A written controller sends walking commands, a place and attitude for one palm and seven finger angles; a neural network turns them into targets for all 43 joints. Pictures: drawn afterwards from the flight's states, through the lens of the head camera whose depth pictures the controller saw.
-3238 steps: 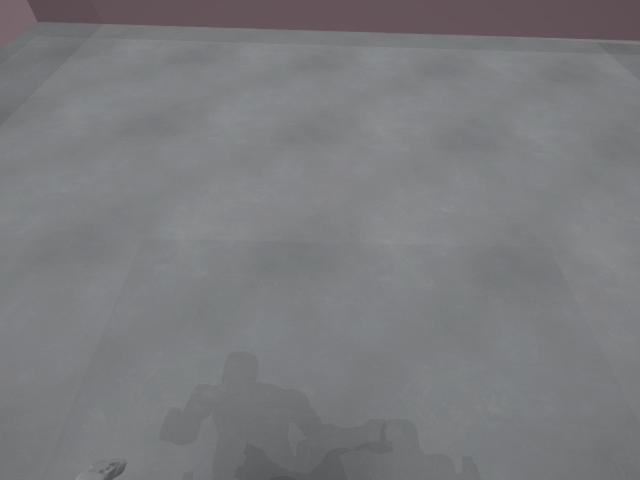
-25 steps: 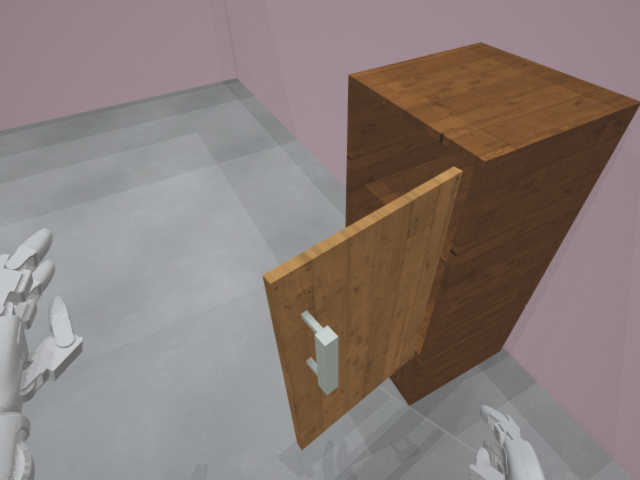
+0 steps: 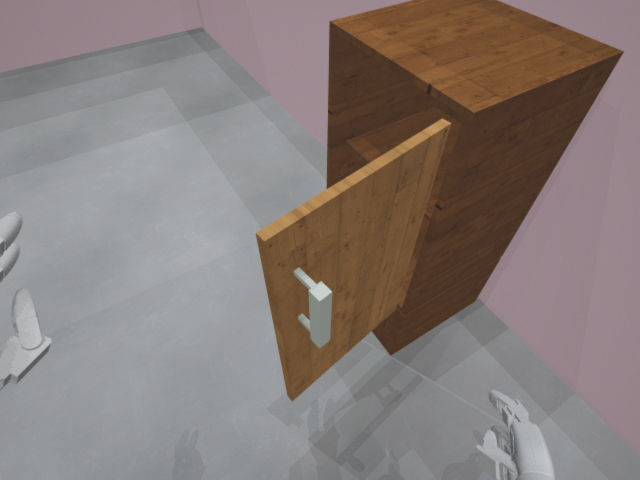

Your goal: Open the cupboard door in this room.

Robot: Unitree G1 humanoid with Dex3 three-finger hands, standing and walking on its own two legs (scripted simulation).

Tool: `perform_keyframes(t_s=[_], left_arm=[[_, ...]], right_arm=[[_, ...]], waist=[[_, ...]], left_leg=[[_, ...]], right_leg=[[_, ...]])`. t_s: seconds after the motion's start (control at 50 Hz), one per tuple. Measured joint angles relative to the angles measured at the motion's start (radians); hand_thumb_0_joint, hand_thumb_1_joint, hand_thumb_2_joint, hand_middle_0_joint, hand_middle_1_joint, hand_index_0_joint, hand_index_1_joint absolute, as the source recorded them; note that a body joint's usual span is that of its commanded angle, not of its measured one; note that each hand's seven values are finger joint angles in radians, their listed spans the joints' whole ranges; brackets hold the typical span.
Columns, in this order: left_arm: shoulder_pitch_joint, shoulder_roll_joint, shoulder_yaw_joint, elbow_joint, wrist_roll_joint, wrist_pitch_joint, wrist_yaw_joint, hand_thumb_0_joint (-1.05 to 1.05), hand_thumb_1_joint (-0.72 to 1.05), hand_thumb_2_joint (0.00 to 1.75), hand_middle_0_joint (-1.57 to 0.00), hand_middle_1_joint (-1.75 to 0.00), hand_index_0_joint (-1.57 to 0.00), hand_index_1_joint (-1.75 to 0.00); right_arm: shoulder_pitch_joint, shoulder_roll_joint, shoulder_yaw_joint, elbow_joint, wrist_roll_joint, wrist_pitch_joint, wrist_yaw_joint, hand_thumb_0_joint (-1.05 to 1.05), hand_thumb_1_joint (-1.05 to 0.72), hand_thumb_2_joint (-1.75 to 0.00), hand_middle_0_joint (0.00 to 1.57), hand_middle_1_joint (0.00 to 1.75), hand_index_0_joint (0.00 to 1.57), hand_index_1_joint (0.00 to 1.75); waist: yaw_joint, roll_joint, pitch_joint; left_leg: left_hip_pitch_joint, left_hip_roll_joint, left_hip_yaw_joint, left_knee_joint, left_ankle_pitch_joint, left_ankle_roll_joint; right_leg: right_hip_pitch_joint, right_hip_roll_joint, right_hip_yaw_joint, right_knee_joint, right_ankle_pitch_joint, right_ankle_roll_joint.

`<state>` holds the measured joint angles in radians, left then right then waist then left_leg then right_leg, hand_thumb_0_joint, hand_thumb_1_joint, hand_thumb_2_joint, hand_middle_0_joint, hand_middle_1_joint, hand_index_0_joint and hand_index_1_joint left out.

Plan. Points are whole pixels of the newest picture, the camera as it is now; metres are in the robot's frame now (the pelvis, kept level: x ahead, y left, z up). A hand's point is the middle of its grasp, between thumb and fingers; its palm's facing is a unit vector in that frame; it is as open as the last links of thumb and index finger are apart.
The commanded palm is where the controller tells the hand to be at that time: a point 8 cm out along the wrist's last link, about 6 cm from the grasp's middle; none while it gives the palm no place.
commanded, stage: step back with the hand held close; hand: left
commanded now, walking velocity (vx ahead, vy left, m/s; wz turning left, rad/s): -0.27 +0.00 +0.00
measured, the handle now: (311, 308) +0.36 +0.04 -0.05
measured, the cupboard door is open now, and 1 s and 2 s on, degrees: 100 100 100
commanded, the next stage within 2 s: stop stepping back and stand still in 1.08 s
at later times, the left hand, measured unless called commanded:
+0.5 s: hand out of the picture +0.13 +0.27 +0.16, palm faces +0.48 -0.75 -0.46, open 7.4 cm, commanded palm +0.06 +0.31 +0.18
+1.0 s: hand out of the picture +0.08 +0.26 +0.17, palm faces +0.34 -0.78 -0.52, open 7.4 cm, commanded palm +0.02 +0.31 +0.18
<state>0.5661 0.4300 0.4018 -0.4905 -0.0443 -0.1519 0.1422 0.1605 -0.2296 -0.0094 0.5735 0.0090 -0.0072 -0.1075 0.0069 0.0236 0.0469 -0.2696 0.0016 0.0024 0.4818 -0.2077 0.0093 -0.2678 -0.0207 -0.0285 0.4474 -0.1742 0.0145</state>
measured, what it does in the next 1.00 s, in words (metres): walks backwards: right foot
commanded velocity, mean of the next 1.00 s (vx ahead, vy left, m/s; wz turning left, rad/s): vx -0.36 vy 0.00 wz -0.06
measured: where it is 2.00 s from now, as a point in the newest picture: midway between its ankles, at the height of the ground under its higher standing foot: outside the picture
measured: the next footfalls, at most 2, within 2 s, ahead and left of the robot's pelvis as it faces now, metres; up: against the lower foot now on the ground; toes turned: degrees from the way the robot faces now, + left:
right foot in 0.74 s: -0.12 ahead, -0.12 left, +0.00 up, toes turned +6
right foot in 1.62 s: -0.19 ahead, -0.06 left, +0.00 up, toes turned -3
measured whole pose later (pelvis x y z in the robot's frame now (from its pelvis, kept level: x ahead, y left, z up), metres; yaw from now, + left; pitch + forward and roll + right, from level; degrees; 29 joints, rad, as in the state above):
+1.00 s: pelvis -0.11 +0.00 -0.01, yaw +2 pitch +0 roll -4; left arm 0.59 0.51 0.43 -0.56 -0.05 -0.25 0.12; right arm 0.16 -0.21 -0.01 0.62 0.00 -0.07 -0.09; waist -0.03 0.02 0.00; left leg -0.48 0.04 -0.05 0.51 -0.04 0.00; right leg -0.16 0.11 0.05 0.50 -0.34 -0.02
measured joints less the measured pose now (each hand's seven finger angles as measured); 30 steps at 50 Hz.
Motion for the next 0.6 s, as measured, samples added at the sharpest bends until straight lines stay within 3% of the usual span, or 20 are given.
perform_keyframes(t_s=[0.2, 0.32, 0.48, 0.56, 0.6], left_arm=[[-0.001, -0.009, 0.011, -0.030, 0.023, -0.039, 0.021, 0.02, 0.89, 0.90, -0.22, -0.30, -0.21, -0.30], [-0.018, 0.000, 0.035, -0.030, 0.037, -0.058, 0.027, 0.02, 0.89, 0.90, -0.22, -0.30, -0.21, -0.30], [-0.028, -0.022, 0.029, -0.055, 0.032, -0.072, 0.036, 0.02, 0.89, 0.90, -0.21, -0.30, -0.21, -0.30], [-0.033, -0.009, 0.027, -0.069, 0.028, -0.079, 0.040, 0.02, 0.89, 0.90, -0.22, -0.30, -0.21, -0.30], [-0.042, 0.008, 0.040, -0.063, 0.036, -0.079, 0.034, 0.02, 0.89, 0.90, -0.22, -0.30, -0.21, -0.30]], right_arm=[[0.026, 0.010, 0.014, -0.003, -0.005, -0.030, 0.002, 0.01, -0.90, -0.90, 0.20, 0.30, 0.20, 0.30], [0.046, 0.015, 0.017, 0.003, -0.010, -0.055, 0.003, 0.01, -0.90, -0.90, 0.20, 0.30, 0.20, 0.30], [0.034, 0.008, 0.010, 0.039, -0.017, -0.070, 0.016, 0.01, -0.90, -0.90, 0.20, 0.30, 0.20, 0.30], [0.017, 0.008, 0.005, 0.049, -0.016, -0.063, 0.008, 0.01, -0.90, -0.90, 0.20, 0.30, 0.20, 0.30], [0.016, 0.017, 0.000, 0.046, -0.018, -0.069, 0.003, 0.01, -0.90, -0.90, 0.20, 0.30, 0.20, 0.30]], waist=[[-0.004, -0.012, -0.004], [-0.009, -0.020, 0.007], [-0.002, -0.023, 0.007], [-0.010, -0.025, 0.012], [-0.022, -0.014, 0.017]], left_leg=[[-0.087, 0.004, -0.017, 0.065, 0.016, 0.009], [-0.126, -0.003, -0.033, 0.105, 0.017, 0.014], [-0.186, -0.001, -0.031, 0.176, -0.075, 0.010], [-0.193, 0.001, -0.027, 0.151, 0.013, 0.017], [-0.195, 0.010, -0.039, 0.136, 0.064, 0.025]], right_leg=[[-0.060, 0.007, -0.013, 0.022, 0.029, 0.002], [-0.092, 0.025, 0.012, 0.067, 0.019, 0.003], [-0.128, 0.029, 0.017, 0.084, 0.040, -0.001], [-0.146, 0.031, 0.021, 0.098, 0.012, 0.008], [-0.155, 0.061, 0.037, 0.189, -0.055, 0.008]])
